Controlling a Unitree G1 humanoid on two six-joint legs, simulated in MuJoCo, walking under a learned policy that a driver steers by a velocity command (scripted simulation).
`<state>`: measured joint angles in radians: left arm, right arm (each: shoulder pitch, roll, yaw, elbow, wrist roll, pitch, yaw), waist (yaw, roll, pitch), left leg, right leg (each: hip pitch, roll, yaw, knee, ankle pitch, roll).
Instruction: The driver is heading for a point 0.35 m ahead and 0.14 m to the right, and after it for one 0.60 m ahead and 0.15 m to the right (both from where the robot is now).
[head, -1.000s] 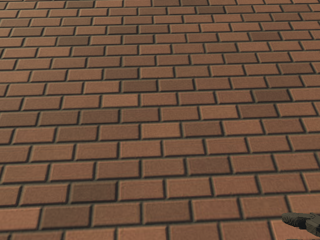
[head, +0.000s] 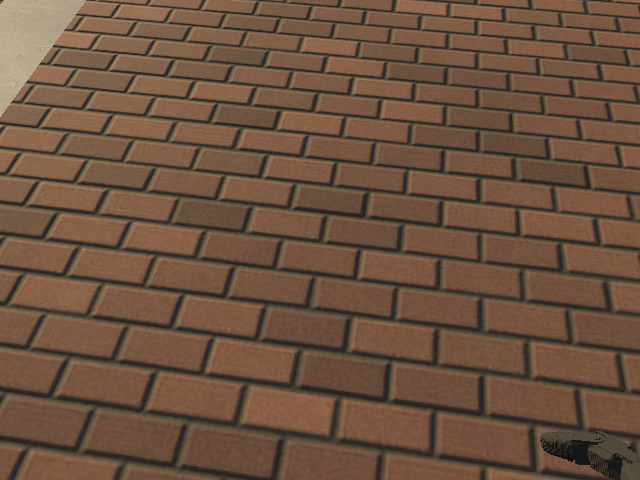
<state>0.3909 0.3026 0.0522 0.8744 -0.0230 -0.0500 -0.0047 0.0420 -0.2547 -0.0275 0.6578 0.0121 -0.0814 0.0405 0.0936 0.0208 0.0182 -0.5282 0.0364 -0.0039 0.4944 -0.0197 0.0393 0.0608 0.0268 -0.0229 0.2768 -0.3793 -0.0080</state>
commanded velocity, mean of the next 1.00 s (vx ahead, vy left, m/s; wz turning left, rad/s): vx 0.43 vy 0.00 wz -0.33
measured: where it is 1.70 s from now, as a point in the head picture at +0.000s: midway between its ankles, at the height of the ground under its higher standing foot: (415, 413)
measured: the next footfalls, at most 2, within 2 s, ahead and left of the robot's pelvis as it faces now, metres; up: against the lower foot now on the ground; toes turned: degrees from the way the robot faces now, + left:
left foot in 0.02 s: +0.18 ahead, +0.12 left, +0.00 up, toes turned +1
right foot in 0.56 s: +0.46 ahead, -0.15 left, +0.00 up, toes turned -16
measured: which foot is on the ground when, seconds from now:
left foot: up 0.00-0.00, down 0.02-0.58, up 0.60-0.98, down 1.00-1.00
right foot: down 0.00-0.04, up 0.06-0.54, down 0.56-1.00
